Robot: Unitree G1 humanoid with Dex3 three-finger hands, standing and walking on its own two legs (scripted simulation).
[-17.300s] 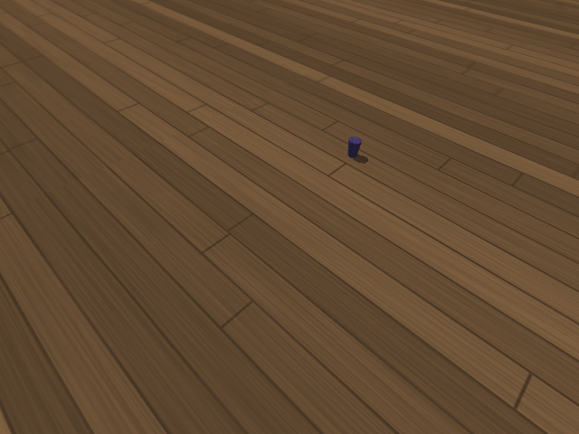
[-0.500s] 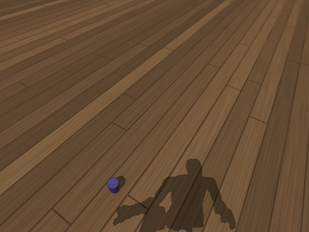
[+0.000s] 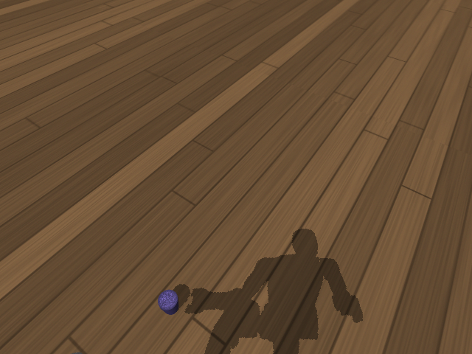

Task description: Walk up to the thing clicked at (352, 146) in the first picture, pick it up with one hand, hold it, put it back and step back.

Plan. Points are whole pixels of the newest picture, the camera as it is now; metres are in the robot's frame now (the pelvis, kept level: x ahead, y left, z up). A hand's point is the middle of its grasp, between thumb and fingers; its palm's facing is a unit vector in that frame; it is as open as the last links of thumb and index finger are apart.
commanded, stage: walk up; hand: left
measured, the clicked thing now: (169, 303) +0.41 +0.24 -0.70
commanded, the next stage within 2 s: stand in 1.60 s
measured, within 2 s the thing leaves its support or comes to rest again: neither
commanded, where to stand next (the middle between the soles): +0.03 +0.00 m, yaw +1 degrees
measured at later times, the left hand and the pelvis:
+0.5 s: hand out of the picture +0.02 +0.26 -0.13, palm faces -0.01 -0.91 -0.42, open 7.4 cm; pelvis -0.03 -0.02 +0.00, yaw +1 degrees
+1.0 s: hand out of the picture +0.04 +0.25 -0.13, palm faces +0.02 -0.94 -0.35, open 7.4 cm; pelvis -0.04 -0.01 +0.02, yaw +1 degrees
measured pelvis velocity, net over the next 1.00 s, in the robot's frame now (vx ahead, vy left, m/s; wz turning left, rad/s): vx -0.04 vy -0.01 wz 0.02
